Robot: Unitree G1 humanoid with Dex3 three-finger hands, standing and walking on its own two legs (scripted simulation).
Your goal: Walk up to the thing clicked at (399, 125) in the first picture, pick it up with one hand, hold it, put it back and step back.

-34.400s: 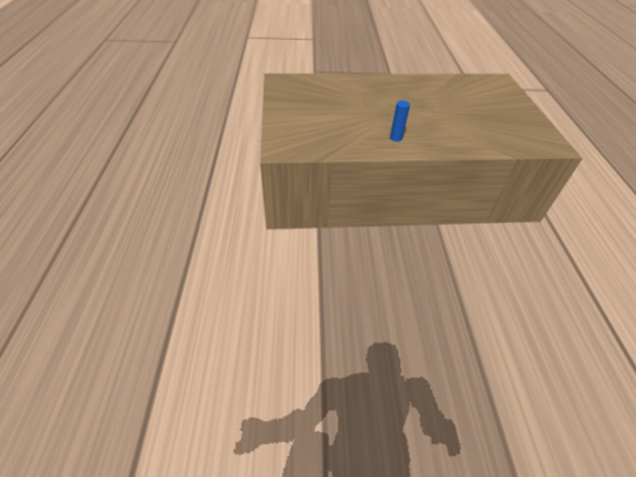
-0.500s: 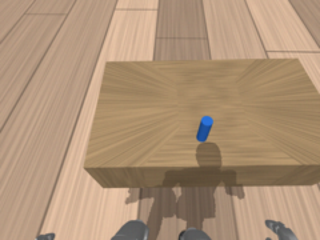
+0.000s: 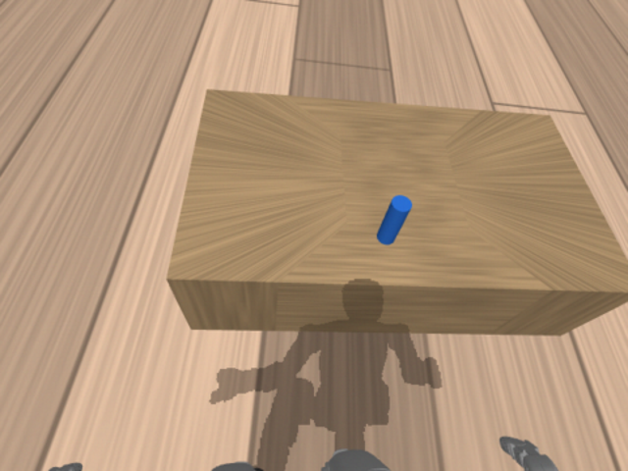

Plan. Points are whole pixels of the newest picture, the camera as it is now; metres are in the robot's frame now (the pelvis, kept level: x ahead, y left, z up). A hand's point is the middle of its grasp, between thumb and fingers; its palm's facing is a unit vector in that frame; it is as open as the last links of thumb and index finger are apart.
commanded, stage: step back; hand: right
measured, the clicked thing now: (393, 221) +0.70 -0.25 -0.33
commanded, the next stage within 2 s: none
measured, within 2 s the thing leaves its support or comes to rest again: neither
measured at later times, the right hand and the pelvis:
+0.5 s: hand out of the picture -0.08 -0.26 -0.15, palm faces -0.04 +0.90 -0.43, open 7.4 cm; pelvis -0.15 +0.02 -0.01, yaw +0 degrees
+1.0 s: hand out of the picture -0.20 -0.29 -0.15, palm faces +0.04 +0.91 -0.41, open 7.4 cm; pelvis -0.30 -0.01 -0.01, yaw -5 degrees
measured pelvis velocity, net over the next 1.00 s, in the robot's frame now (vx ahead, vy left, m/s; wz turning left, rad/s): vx -0.30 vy -0.01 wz -0.08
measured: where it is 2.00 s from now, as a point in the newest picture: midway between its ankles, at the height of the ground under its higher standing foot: outside the picture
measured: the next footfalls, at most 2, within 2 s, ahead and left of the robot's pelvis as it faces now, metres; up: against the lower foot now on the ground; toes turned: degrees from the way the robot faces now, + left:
right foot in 0.12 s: -0.01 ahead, -0.12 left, +0.00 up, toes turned +1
left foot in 0.46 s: -0.12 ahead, +0.13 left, +0.00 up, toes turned -2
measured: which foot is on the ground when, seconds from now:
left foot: down 0.00-0.16, up 0.18-0.44, down 0.46-0.90, up 0.92-1.00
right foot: up 0.00-0.10, down 0.12-0.48, up 0.50-0.84, down 0.86-1.00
